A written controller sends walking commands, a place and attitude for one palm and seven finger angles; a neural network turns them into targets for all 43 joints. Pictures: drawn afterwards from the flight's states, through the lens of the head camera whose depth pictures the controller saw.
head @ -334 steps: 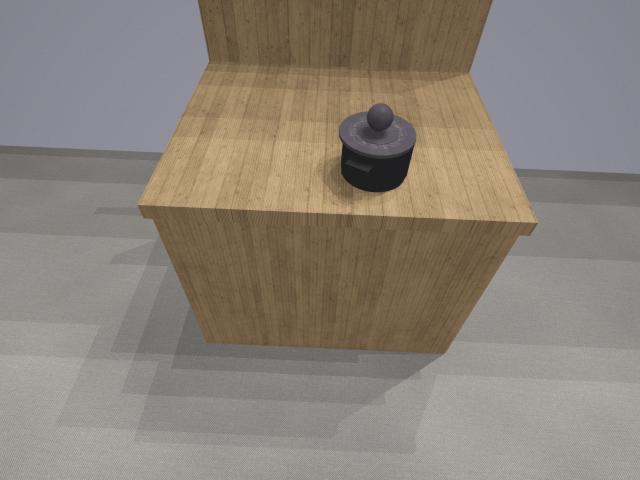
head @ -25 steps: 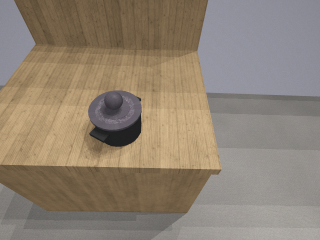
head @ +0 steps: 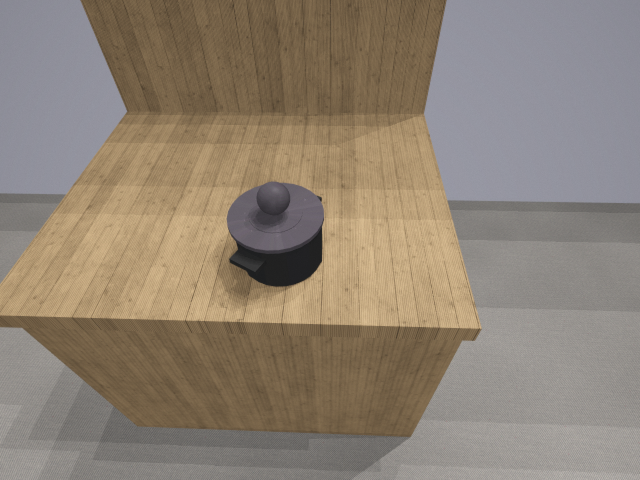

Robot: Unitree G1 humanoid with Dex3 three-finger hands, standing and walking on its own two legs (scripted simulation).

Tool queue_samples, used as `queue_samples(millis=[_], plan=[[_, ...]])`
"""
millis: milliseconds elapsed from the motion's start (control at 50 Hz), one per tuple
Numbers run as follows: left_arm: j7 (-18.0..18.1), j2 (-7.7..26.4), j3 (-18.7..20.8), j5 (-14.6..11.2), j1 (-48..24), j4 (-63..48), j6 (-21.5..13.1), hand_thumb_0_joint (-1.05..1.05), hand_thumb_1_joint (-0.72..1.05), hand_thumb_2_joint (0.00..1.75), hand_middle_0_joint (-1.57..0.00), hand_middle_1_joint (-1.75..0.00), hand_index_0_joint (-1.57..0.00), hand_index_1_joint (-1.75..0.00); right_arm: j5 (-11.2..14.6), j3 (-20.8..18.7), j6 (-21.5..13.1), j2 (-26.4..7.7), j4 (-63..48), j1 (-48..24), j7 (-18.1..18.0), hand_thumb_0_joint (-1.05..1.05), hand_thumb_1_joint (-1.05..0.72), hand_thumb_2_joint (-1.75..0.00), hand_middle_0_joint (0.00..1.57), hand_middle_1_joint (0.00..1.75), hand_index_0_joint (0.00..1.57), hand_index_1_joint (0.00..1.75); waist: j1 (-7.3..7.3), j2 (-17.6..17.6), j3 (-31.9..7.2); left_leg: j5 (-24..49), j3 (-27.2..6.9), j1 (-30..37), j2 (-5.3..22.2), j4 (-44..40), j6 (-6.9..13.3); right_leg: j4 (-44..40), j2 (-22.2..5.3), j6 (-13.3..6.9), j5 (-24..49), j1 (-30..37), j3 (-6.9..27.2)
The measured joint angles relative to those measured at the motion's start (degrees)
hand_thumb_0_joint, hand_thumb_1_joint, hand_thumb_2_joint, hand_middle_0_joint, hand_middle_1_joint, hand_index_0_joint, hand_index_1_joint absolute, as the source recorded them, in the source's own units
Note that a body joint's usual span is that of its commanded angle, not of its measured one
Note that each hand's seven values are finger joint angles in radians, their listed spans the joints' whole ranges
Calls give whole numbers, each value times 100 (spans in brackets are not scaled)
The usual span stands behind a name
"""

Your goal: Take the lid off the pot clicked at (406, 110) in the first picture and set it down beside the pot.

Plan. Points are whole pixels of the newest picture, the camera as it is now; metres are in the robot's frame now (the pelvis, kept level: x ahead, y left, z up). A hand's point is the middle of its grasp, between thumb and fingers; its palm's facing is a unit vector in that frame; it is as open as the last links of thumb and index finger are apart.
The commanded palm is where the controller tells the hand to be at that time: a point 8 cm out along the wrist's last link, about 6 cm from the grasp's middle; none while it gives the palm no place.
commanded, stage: come to a stop and stand still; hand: left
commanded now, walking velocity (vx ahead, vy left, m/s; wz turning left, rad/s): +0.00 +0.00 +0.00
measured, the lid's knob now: (273, 198) +0.51 +0.11 +0.06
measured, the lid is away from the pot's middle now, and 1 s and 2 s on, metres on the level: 0.01 0.01 0.01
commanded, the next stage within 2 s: look again from close up in 0.84 s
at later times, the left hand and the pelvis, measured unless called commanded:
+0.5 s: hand out of the picture +0.04 +0.16 -0.16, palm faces -0.03 -0.97 -0.23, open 7.3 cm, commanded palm none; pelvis +0.02 -0.01 +0.00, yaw -1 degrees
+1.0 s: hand out of the picture +0.06 +0.16 -0.16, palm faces -0.03 -0.97 -0.22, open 7.3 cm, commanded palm none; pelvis +0.03 -0.02 +0.01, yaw -1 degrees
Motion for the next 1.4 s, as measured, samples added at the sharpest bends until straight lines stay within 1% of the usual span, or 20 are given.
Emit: queue_samples(millis=[80,140,240,320,440,600,760,1060,1400], plan=[[-11,9,-11,-9,75,-13,-2,0,91,90,-20,-29,-20,-30,3,14,-41,-32,27,88,16,1,-92,-90,20,30,20,30,-8,64,-23,61,28,-8,-62,-109,19,-14,57,9,19,-52,207],[-11,-34,-30,-17,144,7,-25,0,91,90,-20,-29,-20,-30,16,22,-73,-43,88,124,16,1,-91,-90,20,30,20,30,1,83,6,76,86,22,-67,-182,18,-50,57,70,64,-70,280],[-12,-156,-70,-30,171,88,-39,0,91,90,-20,-29,-20,-30,42,32,-140,-17,223,159,-5,1,-91,-90,20,30,20,30,-24,52,101,64,143,97,-46,-267,-8,-88,70,212,82,-49,338],[-10,-268,-94,-39,103,142,-54,0,91,90,-20,-29,-20,-30,56,31,-170,18,343,154,-27,1,-91,-90,20,30,20,30,-42,3,178,27,144,146,-13,-278,-42,-87,97,268,52,-12,336],[6,-395,-110,-41,-70,182,-71,0,91,90,-20,-29,-20,-30,66,18,-194,72,489,72,-64,1,-91,-90,20,30,20,30,-56,-68,252,-22,120,233,49,-295,-98,-90,155,245,0,69,305],[20,-326,-71,-43,-196,209,-92,0,92,90,-20,-29,-20,-30,68,4,-207,120,564,-90,-90,1,-91,-90,20,30,20,30,-68,-103,259,-50,104,351,131,-366,-166,-147,234,187,-28,174,279],[24,-282,-62,-44,-257,179,-112,0,92,90,-20,-29,-20,-30,72,1,-213,122,624,-199,-93,1,-91,-90,20,30,20,30,-66,-128,254,-38,90,442,161,-464,-193,-251,259,162,-15,273,253],[24,-244,-72,-48,-209,201,-115,0,91,90,-20,-29,-20,-30,87,21,-224,191,757,-195,-94,1,-91,-90,20,30,20,30,-54,-250,307,-8,88,511,169,-559,-176,-455,260,179,74,393,238],[28,-288,-100,-39,-85,290,-116,0,91,90,-20,-29,-20,-30,99,24,-236,266,867,-116,-97,1,-92,-90,20,30,20,30,-32,-322,326,21,103,474,135,-563,-120,-561,221,226,158,401,250]])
